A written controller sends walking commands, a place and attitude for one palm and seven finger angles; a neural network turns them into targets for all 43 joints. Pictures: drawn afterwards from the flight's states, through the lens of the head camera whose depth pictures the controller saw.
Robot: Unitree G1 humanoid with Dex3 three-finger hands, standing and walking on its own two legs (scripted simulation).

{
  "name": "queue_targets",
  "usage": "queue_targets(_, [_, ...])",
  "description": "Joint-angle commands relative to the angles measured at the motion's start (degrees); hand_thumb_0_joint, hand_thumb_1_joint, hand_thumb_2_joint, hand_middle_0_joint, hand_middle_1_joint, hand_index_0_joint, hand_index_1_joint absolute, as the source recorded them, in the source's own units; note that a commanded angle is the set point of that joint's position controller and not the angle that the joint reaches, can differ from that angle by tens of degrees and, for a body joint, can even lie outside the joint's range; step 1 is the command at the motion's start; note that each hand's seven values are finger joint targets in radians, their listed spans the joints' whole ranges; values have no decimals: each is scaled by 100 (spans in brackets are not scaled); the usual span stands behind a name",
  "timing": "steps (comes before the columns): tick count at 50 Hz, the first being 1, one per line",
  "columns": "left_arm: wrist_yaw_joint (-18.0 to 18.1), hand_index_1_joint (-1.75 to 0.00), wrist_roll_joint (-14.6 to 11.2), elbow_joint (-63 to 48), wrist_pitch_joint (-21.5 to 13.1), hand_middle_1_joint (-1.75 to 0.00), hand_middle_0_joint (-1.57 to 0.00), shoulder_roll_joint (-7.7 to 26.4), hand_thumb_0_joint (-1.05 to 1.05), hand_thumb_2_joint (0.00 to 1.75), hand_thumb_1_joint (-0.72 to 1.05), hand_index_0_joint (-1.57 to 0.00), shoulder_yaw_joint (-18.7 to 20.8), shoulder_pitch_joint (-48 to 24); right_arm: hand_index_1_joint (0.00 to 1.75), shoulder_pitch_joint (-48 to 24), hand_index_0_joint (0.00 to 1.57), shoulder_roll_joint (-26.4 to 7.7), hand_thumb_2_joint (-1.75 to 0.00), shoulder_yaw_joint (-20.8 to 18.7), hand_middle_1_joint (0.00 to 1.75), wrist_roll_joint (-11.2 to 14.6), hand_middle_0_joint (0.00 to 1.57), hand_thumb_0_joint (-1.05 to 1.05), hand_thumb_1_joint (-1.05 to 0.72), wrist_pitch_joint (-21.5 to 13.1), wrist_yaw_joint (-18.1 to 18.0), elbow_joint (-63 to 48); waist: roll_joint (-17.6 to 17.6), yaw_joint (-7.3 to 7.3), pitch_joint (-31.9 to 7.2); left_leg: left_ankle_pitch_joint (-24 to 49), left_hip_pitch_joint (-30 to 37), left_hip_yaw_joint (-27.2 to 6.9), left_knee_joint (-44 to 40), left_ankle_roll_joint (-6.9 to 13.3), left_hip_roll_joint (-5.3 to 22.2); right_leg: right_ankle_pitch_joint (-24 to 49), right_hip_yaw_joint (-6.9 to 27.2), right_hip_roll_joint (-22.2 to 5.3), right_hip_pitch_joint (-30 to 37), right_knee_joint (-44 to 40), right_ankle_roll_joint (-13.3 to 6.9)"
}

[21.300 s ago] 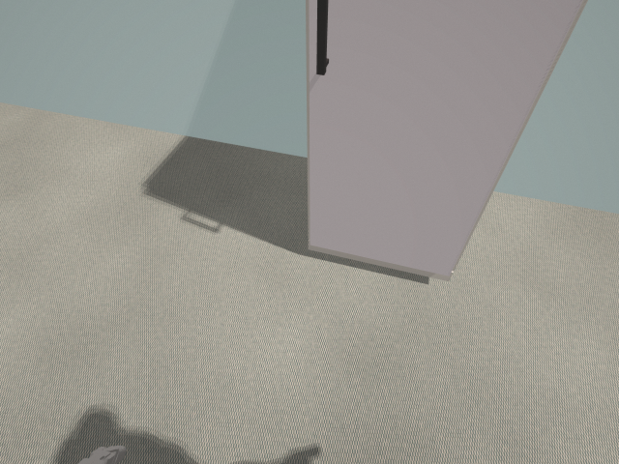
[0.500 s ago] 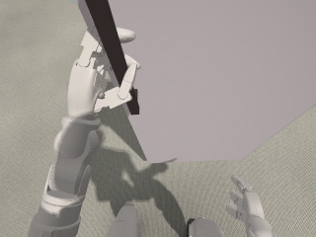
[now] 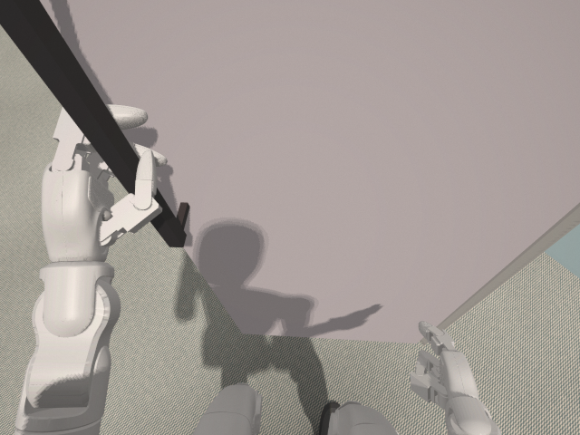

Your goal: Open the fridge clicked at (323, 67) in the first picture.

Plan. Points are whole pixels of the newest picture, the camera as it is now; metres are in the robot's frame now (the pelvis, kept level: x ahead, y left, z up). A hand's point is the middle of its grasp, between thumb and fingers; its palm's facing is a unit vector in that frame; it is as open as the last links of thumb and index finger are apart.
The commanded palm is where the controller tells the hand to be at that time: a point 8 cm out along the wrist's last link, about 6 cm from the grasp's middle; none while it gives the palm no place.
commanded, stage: walk backward, drawing the door open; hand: left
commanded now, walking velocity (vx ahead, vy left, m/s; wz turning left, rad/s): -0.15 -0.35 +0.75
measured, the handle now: (129, 144) +0.36 +0.16 +0.22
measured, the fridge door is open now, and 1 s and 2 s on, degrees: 49 70 66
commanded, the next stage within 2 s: stop walking and hold the door back in 0.48 s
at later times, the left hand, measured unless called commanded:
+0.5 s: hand (152, 330) +0.19 +0.11 +0.19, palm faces +0.57 -0.78 -0.26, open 6.4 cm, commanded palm +0.13 +0.14 +0.21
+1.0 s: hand (165, 369) +0.16 +0.09 +0.21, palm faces +0.72 -0.68 -0.14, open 5.5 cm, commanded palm +0.12 +0.12 +0.19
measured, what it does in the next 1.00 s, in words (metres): steps to the right, turning left: left foot, then right foot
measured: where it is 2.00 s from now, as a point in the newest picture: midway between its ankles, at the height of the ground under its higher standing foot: outside the picture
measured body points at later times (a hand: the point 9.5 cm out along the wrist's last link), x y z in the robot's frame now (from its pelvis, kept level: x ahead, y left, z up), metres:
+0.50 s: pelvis -0.03 -0.19 +0.00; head +0.03 -0.16 +0.44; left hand +0.16 +0.15 +0.21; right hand +0.20 -0.33 -0.10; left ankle -0.06 +0.02 -0.73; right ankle +0.03 -0.35 -0.74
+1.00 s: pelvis -0.08 -0.29 +0.00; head -0.06 -0.27 +0.45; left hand +0.12 +0.12 +0.22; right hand +0.18 -0.36 -0.09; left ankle -0.07 -0.16 -0.73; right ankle -0.01 -0.42 -0.71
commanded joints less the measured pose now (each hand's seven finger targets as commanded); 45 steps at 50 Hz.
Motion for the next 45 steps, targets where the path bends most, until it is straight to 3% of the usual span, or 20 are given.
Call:
queue_targets(1, [87,-140,103,-2064,-852,-140,-45,901,0,90,90,-45,409,-808,30,-233,20,-297,-90,-106,30,-59,20,0,-90,-208,-112,-920,-778,315,-2962,-413,-97,492,-376,5,-64,2015,1004,-1632,2438,-1235,-390])
queue_targets(5, [141,-140,86,-2081,-851,-140,-45,970,0,90,90,-45,367,-899,30,60,20,-366,-90,-119,30,-26,20,0,-90,-265,-178,-845,-1082,237,-2936,-543,650,993,-2217,110,-141,2451,679,-1417,2269,-1514,59])
queue_targets(7, [120,-140,134,-2161,-924,-140,-45,995,0,90,90,-45,348,-898,30,454,20,-389,-90,-135,30,-16,20,0,-90,-345,-182,-771,-747,43,-2998,178,1626,1305,-3985,212,-123,2716,37,-911,1819,-1173,777])
queue_targets(8, [103,-140,122,-2173,-992,-140,-45,989,0,90,90,-45,247,-993,30,706,20,-421,-90,-158,30,23,20,0,-90,-374,-190,-701,-105,-224,-2943,1083,2794,1176,-5375,373,216,2611,-411,-449,983,-225,1475])
queue_targets(9, [76,-140,50,-2029,-1067,-140,-45,947,0,90,90,-45,259,-989,30,509,20,-629,-90,-258,30,-91,20,0,-90,-403,-165,-890,1865,-280,-2583,2272,3415,-839,-6182,1023,1956,691,-223,130,-464,2334,1867])
queue_targets(10, [87,-140,173,-1694,-1168,-140,-45,981,0,90,90,-45,334,-762,30,118,20,-818,-90,-321,30,-305,20,0,-90,-296,-140,-1223,2167,107,-2458,4306,2821,-3126,-5206,1801,3810,-1858,1165,-293,-1210,4342,1154])
queue_targets(11, [-80,-140,304,-1951,-1111,-140,-45,1264,0,90,90,-45,653,-1053,30,-66,20,-764,-90,-365,30,-108,20,0,-90,-284,-27,-1089,755,224,-2182,4391,2405,-2544,-5037,1641,3449,-1559,1541,-193,-1448,4304,738])
queue_targets(15, [-141,-140,171,-1835,-884,-140,-45,873,0,90,90,-45,442,-1143,30,188,20,-830,-90,-421,30,16,20,0,-90,-492,-68,-585,1211,228,-1816,4293,2306,-526,-4493,848,1793,-907,813,-184,-1002,2064,878])
queue_targets(20, [-65,-140,40,-1520,-873,-140,-45,1076,0,90,90,-45,790,-1058,30,445,20,-876,-90,-455,30,95,20,0,-90,-620,15,-586,1982,21,-2387,4837,2683,-563,-4022,632,1341,-965,146,453,210,-7,1064])
queue_targets(22, [-33,-140,4,-1490,-951,-140,-45,1318,0,90,90,-45,1050,-1250,30,336,20,-759,-90,-412,30,146,20,0,-90,-619,60,-642,1580,122,-2562,4223,2196,-468,-3528,396,990,26,64,386,1161,-1283,1122])
queue_targets(23, [-7,-140,6,-1467,-951,-140,-45,1591,0,90,90,-45,1222,-1340,30,408,20,-625,-90,-367,30,194,20,0,-90,-560,56,-643,504,78,-2662,3017,1815,0,-2837,137,406,1149,315,-95,1596,-1748,986])
queue_targets(24, [53,-140,41,-1382,-920,-140,-45,2130,0,90,90,-45,1584,-1349,30,256,20,-454,-90,-309,30,190,20,0,-90,-467,34,-752,-1160,85,-2560,333,466,493,-1727,-91,-161,2906,1080,-1231,1977,-1422,489])
queue_targets(25, [151,-140,51,-1209,-853,-140,-45,2303,0,90,90,-45,1808,-981,30,27,20,-456,-90,-233,30,132,20,0,-90,-477,-37,-760,-939,309,-2611,-559,-58,236,-563,-14,-249,3951,1288,-1884,1799,-1109,13])
queue_targets(27, [186,-140,-46,-1655,-790,-140,-45,2102,0,90,90,-45,1806,-976,30,-109,20,-552,-90,-324,30,140,20,0,-90,-455,-119,-763,-1898,298,-2668,-760,-441,-38,688,-37,115,4114,1545,-2282,1900,-574,-639])
queue_targets(29, [227,-140,-94,-1601,-827,-140,-45,1887,0,90,90,-45,1793,-863,30,-261,20,-383,-90,-91,30,106,20,0,-90,-307,-183,-779,-1119,240,-2579,-644,-197,327,-614,-89,175,4159,573,-1885,2029,-335,-432])
queue_targets(34, [288,-140,19,154,-692,-140,-45,1317,0,90,90,-45,779,-2783,30,133,20,-681,-90,-99,30,59,20,0,-90,-183,-313,-643,-1089,67,-2810,1398,1634,634,-3598,55,-99,3052,722,-1663,1110,127,220])
queue_targets(35, [290,-140,-29,295,-696,-140,-45,1291,0,90,90,-45,568,-3244,30,144,20,-868,-90,-192,30,102,20,0,-90,-177,-337,-649,-556,24,-2741,2062,2303,492,-4109,141,210,2298,674,-1405,650,520,395])
queue_targets(37, [244,-140,-68,570,-797,-140,-45,807,0,90,90,-45,-110,-3917,30,111,20,-1064,-90,-173,30,199,20,0,-90,-247,-232,-775,1878,148,-2814,4774,2714,-1881,-4464,1205,2168,-2200,516,-264,-512,1937,856])
queue_targets(39, [255,-140,181,1231,-826,-140,-45,1078,0,90,90,-45,-103,-4945,30,187,20,-1017,-90,-127,30,185,20,0,-90,-370,-224,-464,1408,-23,-2573,2981,2288,-2075,-4727,1216,2028,-1818,948,-268,-730,2881,735])
queue_targets(45, [140,-140,45,2947,-519,-140,-45,928,0,90,90,-45,-318,-5956,30,216,20,-1034,-90,-52,30,220,20,0,-90,-301,-340,-213,939,98,-2433,636,1780,-885,-4972,1053,1212,-1195,501,-27,-64,1805,822])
